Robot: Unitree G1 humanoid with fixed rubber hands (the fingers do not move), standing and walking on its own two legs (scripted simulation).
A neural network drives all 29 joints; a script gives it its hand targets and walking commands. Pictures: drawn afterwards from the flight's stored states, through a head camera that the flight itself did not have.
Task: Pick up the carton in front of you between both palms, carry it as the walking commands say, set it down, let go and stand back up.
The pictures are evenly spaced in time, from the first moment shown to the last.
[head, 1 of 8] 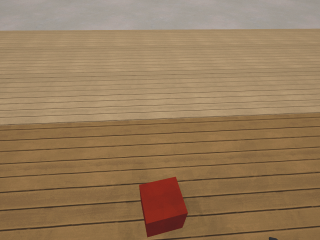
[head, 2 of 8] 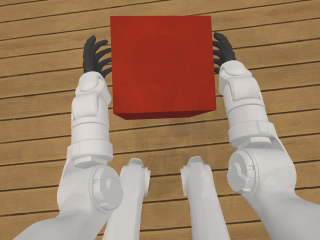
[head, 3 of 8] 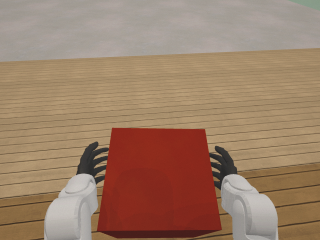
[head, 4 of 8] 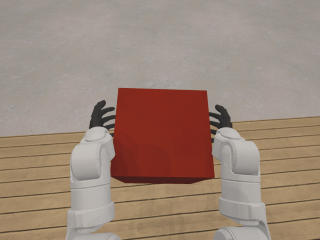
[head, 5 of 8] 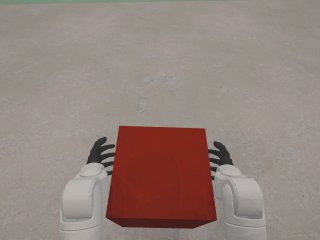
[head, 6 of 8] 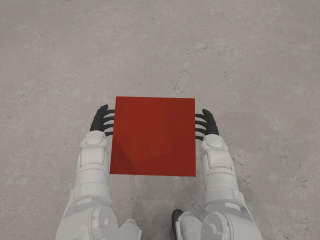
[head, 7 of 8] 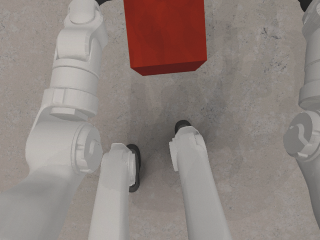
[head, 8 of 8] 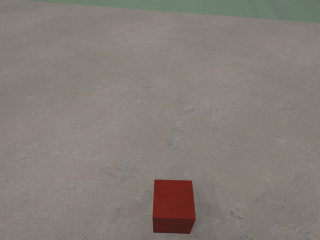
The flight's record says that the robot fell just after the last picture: no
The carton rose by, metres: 0.67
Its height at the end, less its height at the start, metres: -0.37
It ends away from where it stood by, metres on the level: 5.83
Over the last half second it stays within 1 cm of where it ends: yes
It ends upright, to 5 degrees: yes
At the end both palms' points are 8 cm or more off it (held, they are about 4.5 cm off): yes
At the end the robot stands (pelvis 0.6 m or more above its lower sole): yes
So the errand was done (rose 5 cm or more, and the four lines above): yes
